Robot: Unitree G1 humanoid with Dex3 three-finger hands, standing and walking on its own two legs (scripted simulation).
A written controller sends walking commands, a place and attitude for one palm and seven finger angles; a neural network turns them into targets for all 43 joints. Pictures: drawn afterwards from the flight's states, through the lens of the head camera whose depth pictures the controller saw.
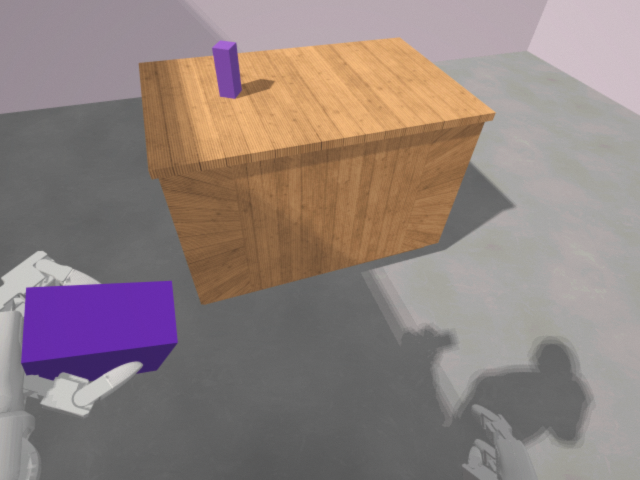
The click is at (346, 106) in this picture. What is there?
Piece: table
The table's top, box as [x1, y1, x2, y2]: [139, 37, 495, 178]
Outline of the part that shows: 495,112 399,37 238,53 242,90 234,99 219,96 212,56 139,63 148,170 151,178 157,178 492,120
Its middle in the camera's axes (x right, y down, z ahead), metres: -0.05 -0.47 +1.23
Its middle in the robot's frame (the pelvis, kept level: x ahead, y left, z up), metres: +1.22 +0.11 -0.10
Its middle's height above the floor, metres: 0.67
